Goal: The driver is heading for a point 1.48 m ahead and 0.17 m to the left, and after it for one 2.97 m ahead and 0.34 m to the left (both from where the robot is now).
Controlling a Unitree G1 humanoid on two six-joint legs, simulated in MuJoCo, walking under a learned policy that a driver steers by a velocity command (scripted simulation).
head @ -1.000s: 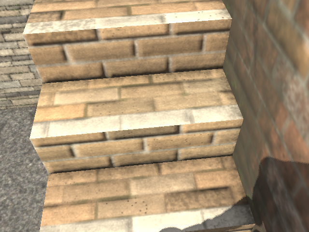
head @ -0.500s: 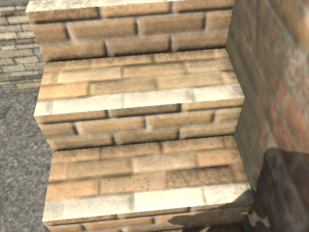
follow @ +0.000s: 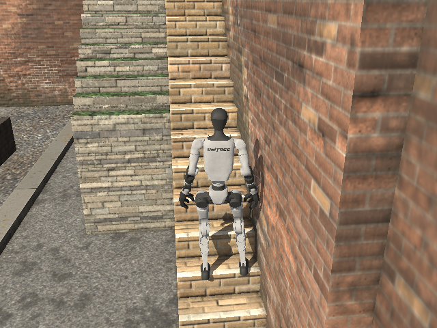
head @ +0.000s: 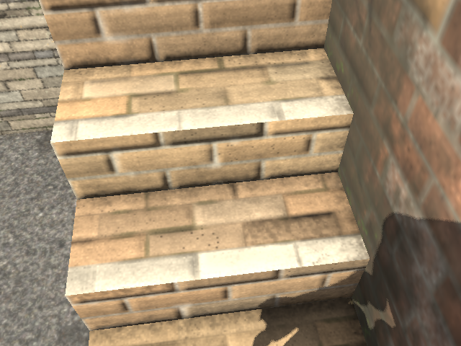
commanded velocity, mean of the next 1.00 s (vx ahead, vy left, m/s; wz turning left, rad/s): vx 0.00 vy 0.00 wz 0.00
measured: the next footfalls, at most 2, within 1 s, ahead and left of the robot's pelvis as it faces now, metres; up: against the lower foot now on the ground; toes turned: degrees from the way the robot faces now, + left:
right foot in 0.68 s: -0.13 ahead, -0.21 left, -0.19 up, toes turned -9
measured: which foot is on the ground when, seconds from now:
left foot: down 0.00-0.64, up 0.66-1.00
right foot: down 0.00-0.06, up 0.08-0.66, down 0.68-1.00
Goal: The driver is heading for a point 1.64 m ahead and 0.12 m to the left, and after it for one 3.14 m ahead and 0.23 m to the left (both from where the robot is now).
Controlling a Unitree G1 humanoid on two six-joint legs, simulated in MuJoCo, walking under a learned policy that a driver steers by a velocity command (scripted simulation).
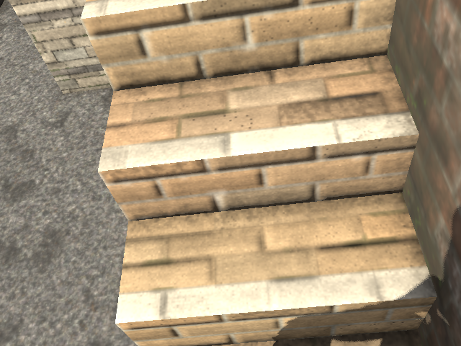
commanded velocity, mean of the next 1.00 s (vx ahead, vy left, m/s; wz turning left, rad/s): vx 0.00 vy -0.01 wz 0.00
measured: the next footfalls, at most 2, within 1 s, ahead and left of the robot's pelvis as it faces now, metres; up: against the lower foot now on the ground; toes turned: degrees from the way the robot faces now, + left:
left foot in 0.06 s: +0.02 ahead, +0.20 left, +0.00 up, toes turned +6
right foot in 0.32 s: +0.03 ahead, -0.09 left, +0.00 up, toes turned -3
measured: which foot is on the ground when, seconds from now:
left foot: up 0.00-0.04, down 0.06-1.00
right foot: down 0.00-0.08, up 0.10-0.30, down 0.32-1.00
